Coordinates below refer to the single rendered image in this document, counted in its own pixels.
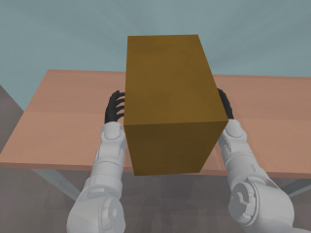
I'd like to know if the robot right upper arm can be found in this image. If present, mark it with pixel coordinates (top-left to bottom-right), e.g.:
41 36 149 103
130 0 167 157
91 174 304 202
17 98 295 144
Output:
228 181 311 233

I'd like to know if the carton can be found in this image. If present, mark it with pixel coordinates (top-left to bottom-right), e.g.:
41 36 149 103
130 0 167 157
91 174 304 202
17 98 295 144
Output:
123 34 229 177

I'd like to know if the table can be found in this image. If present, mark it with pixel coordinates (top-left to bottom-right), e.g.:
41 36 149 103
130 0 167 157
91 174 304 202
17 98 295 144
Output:
0 69 311 201

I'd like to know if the right robot hand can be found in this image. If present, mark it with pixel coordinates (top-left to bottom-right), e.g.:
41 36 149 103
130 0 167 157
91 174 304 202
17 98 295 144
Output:
217 88 234 119

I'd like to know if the right robot forearm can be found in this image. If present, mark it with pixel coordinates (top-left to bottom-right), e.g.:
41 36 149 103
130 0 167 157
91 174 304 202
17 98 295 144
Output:
218 118 294 208

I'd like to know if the left robot forearm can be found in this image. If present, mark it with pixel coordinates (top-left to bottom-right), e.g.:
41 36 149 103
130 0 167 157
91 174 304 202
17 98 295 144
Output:
66 121 126 233

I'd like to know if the left robot hand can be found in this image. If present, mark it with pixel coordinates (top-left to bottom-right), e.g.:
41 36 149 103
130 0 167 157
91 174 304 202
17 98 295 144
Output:
104 90 125 124

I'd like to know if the robot left upper arm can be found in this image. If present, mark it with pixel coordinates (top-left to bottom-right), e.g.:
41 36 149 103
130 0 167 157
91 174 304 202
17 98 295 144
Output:
67 195 126 233

